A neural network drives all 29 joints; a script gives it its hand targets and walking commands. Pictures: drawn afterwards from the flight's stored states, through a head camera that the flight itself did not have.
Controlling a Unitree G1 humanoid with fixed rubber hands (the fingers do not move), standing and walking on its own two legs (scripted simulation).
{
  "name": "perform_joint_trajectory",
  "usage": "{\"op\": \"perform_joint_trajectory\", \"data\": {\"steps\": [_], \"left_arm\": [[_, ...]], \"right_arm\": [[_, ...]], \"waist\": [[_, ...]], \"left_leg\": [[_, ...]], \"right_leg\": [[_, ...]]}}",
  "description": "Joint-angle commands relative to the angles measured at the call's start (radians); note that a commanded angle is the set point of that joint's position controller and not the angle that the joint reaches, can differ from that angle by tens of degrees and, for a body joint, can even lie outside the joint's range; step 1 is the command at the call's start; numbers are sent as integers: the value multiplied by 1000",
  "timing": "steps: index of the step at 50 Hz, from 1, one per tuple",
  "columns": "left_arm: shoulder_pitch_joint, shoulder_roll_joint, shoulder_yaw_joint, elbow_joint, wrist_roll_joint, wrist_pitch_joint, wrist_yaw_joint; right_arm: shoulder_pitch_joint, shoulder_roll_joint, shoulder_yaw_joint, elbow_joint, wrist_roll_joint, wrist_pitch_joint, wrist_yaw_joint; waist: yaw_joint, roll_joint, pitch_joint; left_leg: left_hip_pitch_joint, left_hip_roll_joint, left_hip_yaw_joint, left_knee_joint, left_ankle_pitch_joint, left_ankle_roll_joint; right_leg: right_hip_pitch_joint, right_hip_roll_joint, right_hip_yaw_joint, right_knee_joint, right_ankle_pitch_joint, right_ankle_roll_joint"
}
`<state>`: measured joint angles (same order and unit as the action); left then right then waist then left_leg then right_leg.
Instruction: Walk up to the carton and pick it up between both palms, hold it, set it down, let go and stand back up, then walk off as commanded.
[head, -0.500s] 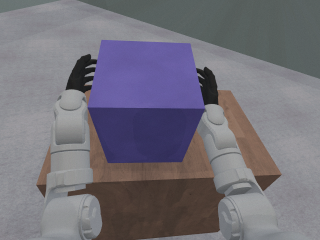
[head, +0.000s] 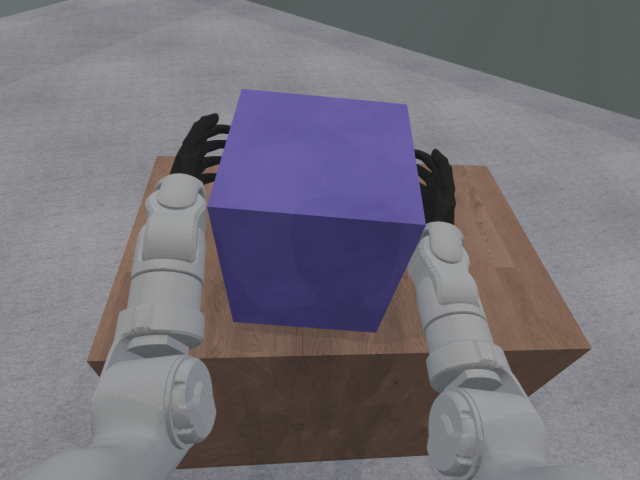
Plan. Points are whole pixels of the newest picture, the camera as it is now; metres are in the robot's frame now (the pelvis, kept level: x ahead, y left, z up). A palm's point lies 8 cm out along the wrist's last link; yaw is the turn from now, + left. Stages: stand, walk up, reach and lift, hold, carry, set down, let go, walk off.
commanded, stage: set down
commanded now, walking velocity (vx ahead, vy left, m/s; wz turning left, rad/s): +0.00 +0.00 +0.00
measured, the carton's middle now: (314, 220) +0.42 -0.03 +0.10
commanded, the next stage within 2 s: none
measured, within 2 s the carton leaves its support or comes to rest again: neither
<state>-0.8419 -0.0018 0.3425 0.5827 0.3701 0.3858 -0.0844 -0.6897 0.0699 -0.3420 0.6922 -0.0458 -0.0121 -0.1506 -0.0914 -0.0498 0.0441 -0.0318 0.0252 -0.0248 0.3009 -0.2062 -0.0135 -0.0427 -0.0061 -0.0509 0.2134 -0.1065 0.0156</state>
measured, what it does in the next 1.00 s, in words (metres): stands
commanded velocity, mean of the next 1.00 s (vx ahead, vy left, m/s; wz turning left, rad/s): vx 0.00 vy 0.00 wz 0.00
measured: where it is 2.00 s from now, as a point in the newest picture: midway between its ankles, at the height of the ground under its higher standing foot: outside the picture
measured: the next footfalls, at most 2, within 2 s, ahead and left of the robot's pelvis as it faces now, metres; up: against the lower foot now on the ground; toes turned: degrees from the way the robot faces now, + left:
none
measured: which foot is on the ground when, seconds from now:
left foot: down 0.00-1.00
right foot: down 0.00-1.00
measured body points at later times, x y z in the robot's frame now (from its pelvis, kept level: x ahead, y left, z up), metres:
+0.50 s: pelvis +0.01 +0.01 +0.00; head +0.02 +0.06 +0.45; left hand +0.45 +0.12 +0.15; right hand +0.39 -0.18 +0.14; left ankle -0.02 +0.13 -0.75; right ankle +0.01 -0.12 -0.75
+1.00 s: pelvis +0.02 +0.01 +0.00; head +0.04 +0.04 +0.45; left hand +0.46 +0.11 +0.11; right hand +0.40 -0.19 +0.12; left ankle -0.02 +0.12 -0.75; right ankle +0.01 -0.12 -0.75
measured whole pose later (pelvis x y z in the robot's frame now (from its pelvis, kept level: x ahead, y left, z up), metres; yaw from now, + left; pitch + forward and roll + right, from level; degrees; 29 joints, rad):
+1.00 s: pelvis +0.02 +0.01 +0.00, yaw -1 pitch -1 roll -1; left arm -0.83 0.00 0.41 0.82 0.37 0.16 -0.09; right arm -0.65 0.11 -0.44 0.71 -0.20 -0.07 -0.12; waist -0.10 -0.05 0.05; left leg -0.03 0.02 0.00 0.29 -0.24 0.00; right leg -0.05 -0.01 -0.05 0.20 -0.12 0.03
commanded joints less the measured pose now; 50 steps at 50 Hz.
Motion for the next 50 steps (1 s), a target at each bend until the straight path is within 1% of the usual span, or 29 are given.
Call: {"op": "perform_joint_trajectory", "data": {"steps": [1,3,7,8,9,13,17,21,23,24,25,27,29,30,31,32,33,34,35,38,39,40,41,42,43,44,46,47,50], "left_arm": [[-468,-484,-308,-140,-129,-105,-112],[-448,-492,-325,-134,-128,-98,-117],[-389,-480,-304,-111,-102,-79,-133],[-400,-480,-305,-126,-105,-79,-135],[-396,-491,-325,-141,-107,-81,-132],[-449,-521,-379,-185,-115,-96,-111],[-492,-531,-389,-178,-106,-107,-95],[-435,-510,-330,-96,-78,-100,-98],[-438,-492,-306,-60,-77,-100,-107],[-424,-475,-265,-36,-65,-98,-114],[-441,-468,-266,-38,-66,-106,-119],[-448,-448,-227,17,-59,-107,-132],[-472,-431,-205,41,-69,-125,-140],[-485,-428,-205,49,-78,-135,-143],[-503,-423,-189,76,-86,-149,-145],[-535,-430,-200,75,-97,-168,-145],[-580,-436,-218,65,-111,-191,-140],[-607,-434,-218,57,-113,-210,-138],[-634,-440,-226,53,-123,-234,-132],[-715,-439,-241,63,-140,-297,-114],[-718,-445,-239,68,-138,-312,-111],[-711,-438,-235,75,-138,-320,-112],[-710,-424,-217,108,-133,-324,-113],[-704,-437,-218,115,-132,-329,-111],[-681,-417,-190,147,-117,-329,-113],[-661,-416,-171,174,-110,-326,-117],[-602,-393,-132,192,-86,-313,-124],[-607,-400,-137,178,-83,-311,-125],[-591,-406,-148,154,-83,-309,-121]], "right_arm": [[-685,484,541,-225,27,-82,102],[-651,461,520,-210,19,-88,88],[-594,422,470,-180,0,-89,80],[-591,416,469,-174,1,-93,79],[-589,417,465,-182,-1,-98,81],[-592,410,440,-180,6,-112,93],[-586,406,405,-147,-5,-121,110],[-565,385,361,-102,-27,-110,124],[-585,389,349,-110,-48,-109,124],[-565,395,340,-85,-57,-100,128],[-568,403,333,-88,-67,-100,128],[-564,397,303,-64,-87,-85,130],[-570,421,290,-54,-100,-76,132],[-585,432,289,-72,-110,-78,133],[-597,447,287,-72,-123,-73,135],[-607,461,281,-79,-138,-76,137],[-614,477,268,-68,-148,-80,139],[-614,498,276,-68,-152,-84,142],[-611,515,271,-54,-162,-88,146],[-626,569,270,-49,-191,-101,153],[-612,570,261,-26,-200,-102,157],[-607,584,270,-29,-202,-107,157],[-591,579,243,1,-220,-100,159],[-582,576,243,7,-222,-102,159],[-581,584,244,4,-225,-98,158],[-573,574,233,11,-233,-95,157],[-544,560,236,9,-234,-84,156],[-527,556,224,29,-233,-79,154],[-521,558,245,13,-223,-80,149]], "waist": [[6,-17,-536],[-35,-1,-516],[-54,25,-456],[-49,20,-453],[-61,41,-465],[-65,120,-495],[-54,182,-490],[-34,176,-400],[-23,143,-398],[-10,123,-371],[-14,112,-368],[-11,92,-322],[-6,68,-324],[-8,49,-342],[2,24,-339],[-9,22,-361],[-20,26,-379],[-8,27,-408],[-14,26,-431],[-5,39,-535],[-10,48,-519],[-5,33,-534],[-12,36,-501],[-21,38,-514],[-4,29,-498],[-11,17,-467],[2,13,-430],[-15,33,-427],[-16,50,-444]], "left_leg": [[-62,-98,137,-13,352,-11],[-44,-97,133,-5,393,-25],[-17,-91,137,0,420,-38],[-7,-88,138,0,423,-40],[3,-86,137,4,446,-51],[95,-75,124,41,547,-90],[149,-65,120,50,577,-109],[119,-62,125,34,537,-103],[68,-64,133,20,467,-88],[38,-67,140,0,416,-74],[18,-68,142,-5,398,-70],[-44,-73,147,-36,293,-50],[-94,-79,151,-60,206,-30],[-112,-80,151,-69,186,-22],[-150,-79,151,-78,156,-13],[-163,-78,148,-87,135,-9],[-170,-75,143,-90,130,-10],[-170,-74,147,-90,138,-5],[-177,-73,144,-92,132,-6],[-207,-71,153,-82,141,-3],[-214,-72,152,-89,135,-3],[-214,-73,158,-85,142,0],[-231,-69,157,-99,115,4],[-227,-69,158,-92,129,0],[-249,-71,163,-96,122,7],[-264,-70,158,-108,109,11],[-274,-71,165,-116,116,14],[-262,-71,160,-114,133,10],[-246,-70,155,-89,207,-1]], "right_leg": [[522,6,-32,147,702,83],[508,11,-47,149,723,79],[464,16,-62,131,693,72],[459,19,-67,127,669,71],[453,21,-74,126,673,65],[352,38,-94,108,588,48],[271,39,-105,80,464,31],[239,41,-106,58,380,27],[273,37,-100,64,371,33],[285,30,-96,59,355,37],[299,27,-94,66,376,41],[306,22,-89,62,332,45],[332,14,-77,70,337,54],[352,14,-75,78,355,58],[363,9,-63,83,361,63],[372,6,-61,91,368,65],[369,6,-60,97,368,63],[374,3,-56,103,391,67],[377,2,-52,109,398,65],[392,-5,-37,126,443,64],[395,-7,-36,132,448,65],[412,-9,-29,135,484,71],[410,-12,-27,130,451,69],[407,-11,-29,132,465,68],[416,-17,-20,133,480,70],[428,-16,-20,132,481,74],[438,-21,-18,134,505,78],[433,-19,-17,138,515,74],[432,-7,-21,154,580,70]]}}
